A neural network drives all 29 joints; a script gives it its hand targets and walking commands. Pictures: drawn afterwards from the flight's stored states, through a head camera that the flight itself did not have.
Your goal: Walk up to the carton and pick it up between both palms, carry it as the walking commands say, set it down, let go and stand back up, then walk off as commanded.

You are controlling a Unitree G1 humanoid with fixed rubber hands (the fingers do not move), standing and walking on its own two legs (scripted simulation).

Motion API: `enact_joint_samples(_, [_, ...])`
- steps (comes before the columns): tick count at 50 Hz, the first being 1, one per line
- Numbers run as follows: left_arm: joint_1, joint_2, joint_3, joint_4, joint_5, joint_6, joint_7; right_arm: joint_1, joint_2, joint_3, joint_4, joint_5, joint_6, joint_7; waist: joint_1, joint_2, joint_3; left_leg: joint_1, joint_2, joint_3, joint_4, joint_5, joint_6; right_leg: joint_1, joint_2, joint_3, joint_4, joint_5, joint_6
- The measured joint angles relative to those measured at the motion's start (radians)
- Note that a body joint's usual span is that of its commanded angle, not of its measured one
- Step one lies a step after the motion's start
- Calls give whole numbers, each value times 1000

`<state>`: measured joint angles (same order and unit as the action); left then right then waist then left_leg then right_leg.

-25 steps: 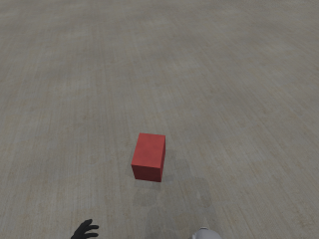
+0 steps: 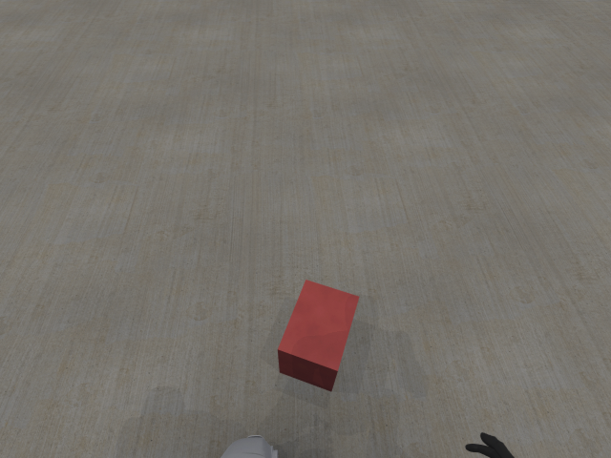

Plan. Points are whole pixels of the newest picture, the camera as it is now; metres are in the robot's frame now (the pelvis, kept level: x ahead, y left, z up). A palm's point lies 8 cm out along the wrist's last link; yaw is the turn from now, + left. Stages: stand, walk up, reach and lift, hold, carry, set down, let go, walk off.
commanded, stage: walk up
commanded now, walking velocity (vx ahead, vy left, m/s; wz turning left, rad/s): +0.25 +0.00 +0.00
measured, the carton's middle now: (318, 335) +0.54 +0.01 -0.65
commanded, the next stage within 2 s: none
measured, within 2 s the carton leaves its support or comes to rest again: neither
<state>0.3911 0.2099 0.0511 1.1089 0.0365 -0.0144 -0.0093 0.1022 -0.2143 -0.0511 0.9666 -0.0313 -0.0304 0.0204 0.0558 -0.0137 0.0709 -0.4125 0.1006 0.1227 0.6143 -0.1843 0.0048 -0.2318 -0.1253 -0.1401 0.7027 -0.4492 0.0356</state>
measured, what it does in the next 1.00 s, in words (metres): walks ahead: right foot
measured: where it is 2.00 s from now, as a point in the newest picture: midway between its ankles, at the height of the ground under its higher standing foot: outside the picture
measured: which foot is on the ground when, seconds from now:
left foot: down 0.00-1.00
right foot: up 0.00-0.36, down 0.38-1.00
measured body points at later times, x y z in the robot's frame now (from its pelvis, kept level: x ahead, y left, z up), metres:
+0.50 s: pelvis +0.10 -0.03 +0.01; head +0.12 -0.06 +0.46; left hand +0.22 +0.18 -0.12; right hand +0.05 -0.24 -0.16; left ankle +0.09 +0.11 -0.72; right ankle +0.14 -0.15 -0.72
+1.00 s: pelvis +0.12 -0.04 +0.02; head +0.12 -0.04 +0.47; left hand +0.11 +0.18 -0.14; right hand +0.13 -0.25 -0.14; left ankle +0.09 +0.11 -0.72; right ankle +0.14 -0.15 -0.72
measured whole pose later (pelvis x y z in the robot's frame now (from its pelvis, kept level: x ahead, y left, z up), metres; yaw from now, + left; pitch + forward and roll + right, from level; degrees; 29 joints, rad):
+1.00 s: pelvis +0.12 -0.04 +0.02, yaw -1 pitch -2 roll +0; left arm 0.28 0.13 0.03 1.16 0.01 0.00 0.03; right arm 0.25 -0.14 -0.02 1.14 -0.01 0.00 -0.03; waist 0.02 0.02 0.03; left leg -0.07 0.10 0.11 0.36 -0.24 -0.06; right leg -0.16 -0.05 -0.13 0.37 -0.17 0.00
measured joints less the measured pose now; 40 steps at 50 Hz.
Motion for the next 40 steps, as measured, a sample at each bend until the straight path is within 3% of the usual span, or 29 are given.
enact_joint_samples(2, [-22,1,2,-9,0,12,1,18,19,9,7,-5,-6,-10,-3,-14,6,15,-5,9,22,-32,19,-72,24,53,191,-53,-19])
enact_joint_samples(4, [-51,1,4,-17,-3,15,1,45,40,18,21,-1,-5,-17,-17,-27,7,54,-13,22,-9,-37,22,-128,34,72,305,-17,-25])
enact_joint_samples(8, [-111,4,7,-32,-9,27,-3,111,74,20,49,8,-10,-27,-54,-39,-4,123,-22,34,-85,-30,21,-205,32,68,363,67,-9])
enact_joint_samples(14, [-199,-3,5,-64,-15,41,-4,199,84,11,102,8,-17,-33,-98,-26,-21,194,-23,49,-162,-29,5,-219,15,64,189,144,8])
enact_joint_samples(19, [-257,-16,-1,-88,-29,15,13,236,81,24,140,10,3,-37,-109,-29,-11,229,-37,70,-137,-69,-26,-86,15,79,-167,275,-11])
enact_joint_samples(22, [-282,-57,-6,-85,-30,1,25,225,63,27,146,20,27,-40,-122,34,9,231,-15,29,-105,-102,-41,-58,41,51,-174,244,-25])
enact_joint_samples(26, [-291,-81,-20,-73,-34,13,33,203,57,32,147,22,47,-42,-117,59,7,253,-11,0,-135,-89,-54,-36,56,38,-192,243,-36])
enact_joint_samples(40, [-196,-64,-15,-4,-38,12,40,139,65,27,153,20,39,-52,-57,30,-30,320,4,-19,-239,-54,-73,44,81,10,-302,272,-45])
